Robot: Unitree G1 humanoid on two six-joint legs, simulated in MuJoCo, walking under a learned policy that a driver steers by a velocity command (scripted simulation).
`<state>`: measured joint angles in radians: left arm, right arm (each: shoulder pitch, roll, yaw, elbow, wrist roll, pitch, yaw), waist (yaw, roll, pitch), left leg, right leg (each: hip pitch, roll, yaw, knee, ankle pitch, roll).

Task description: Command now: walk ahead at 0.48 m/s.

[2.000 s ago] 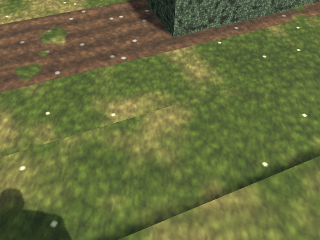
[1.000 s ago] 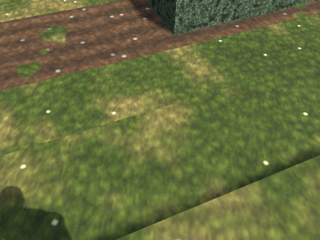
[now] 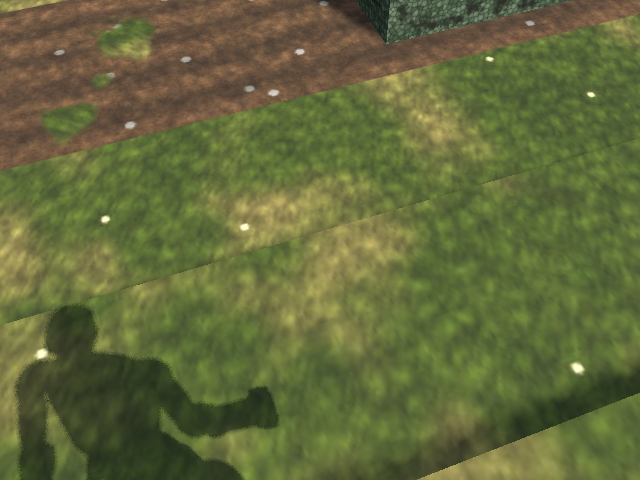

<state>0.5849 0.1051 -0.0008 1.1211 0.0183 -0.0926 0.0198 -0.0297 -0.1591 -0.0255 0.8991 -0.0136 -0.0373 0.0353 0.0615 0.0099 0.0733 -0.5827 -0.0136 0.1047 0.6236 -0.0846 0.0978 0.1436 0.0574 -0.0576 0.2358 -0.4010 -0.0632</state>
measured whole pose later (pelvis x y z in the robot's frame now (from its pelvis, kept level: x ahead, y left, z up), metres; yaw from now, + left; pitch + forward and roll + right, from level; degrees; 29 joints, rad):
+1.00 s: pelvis +0.60 -0.08 -0.15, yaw +15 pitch +1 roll -1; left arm 0.31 0.19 0.05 0.97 0.03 -0.09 0.00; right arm 0.24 -0.25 -0.06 0.92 -0.04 0.00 0.00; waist -0.04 0.06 0.09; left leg -0.69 0.06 0.02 1.42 -0.27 0.06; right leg -0.29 -0.02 -0.16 0.54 -0.26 -0.04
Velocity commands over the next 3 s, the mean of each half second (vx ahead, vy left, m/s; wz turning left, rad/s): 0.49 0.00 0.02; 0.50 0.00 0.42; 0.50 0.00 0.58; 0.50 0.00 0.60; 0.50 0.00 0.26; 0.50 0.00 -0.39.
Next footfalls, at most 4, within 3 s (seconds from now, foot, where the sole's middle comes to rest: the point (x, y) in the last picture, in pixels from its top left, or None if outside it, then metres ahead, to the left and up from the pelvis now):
0.04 left None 0.19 0.07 -0.76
0.78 right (425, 395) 0.68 -0.16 -0.92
1.28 left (321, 338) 0.81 0.09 -0.92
1.80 right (331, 252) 1.08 0.08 -0.92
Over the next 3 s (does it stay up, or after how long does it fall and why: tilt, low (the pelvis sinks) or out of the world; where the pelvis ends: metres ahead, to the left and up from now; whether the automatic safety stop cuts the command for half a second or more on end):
stays up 1.38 0.60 -0.30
